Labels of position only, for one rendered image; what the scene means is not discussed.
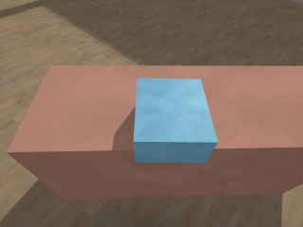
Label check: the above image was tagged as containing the carton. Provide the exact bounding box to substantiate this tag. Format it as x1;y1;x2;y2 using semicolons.
134;78;218;163

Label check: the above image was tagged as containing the pedestal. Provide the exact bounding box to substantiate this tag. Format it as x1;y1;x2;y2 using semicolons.
7;65;303;201

